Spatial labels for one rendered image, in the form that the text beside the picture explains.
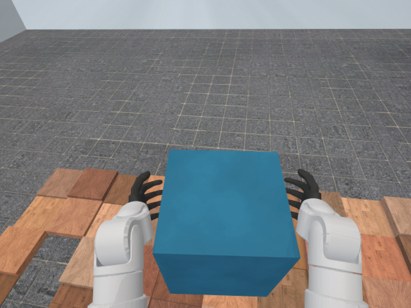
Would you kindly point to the robot left forearm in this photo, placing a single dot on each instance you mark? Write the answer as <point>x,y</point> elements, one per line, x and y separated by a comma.
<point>119,257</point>

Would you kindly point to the robot right forearm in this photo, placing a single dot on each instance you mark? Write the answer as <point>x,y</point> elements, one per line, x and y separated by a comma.
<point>334,247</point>

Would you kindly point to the left robot hand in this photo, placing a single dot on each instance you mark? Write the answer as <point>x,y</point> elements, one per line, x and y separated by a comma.
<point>138,189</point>

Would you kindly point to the right robot hand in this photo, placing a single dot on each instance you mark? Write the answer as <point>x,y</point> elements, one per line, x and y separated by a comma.
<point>310,188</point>

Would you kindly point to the carton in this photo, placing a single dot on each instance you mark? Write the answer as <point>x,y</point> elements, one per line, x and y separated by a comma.
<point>224,225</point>

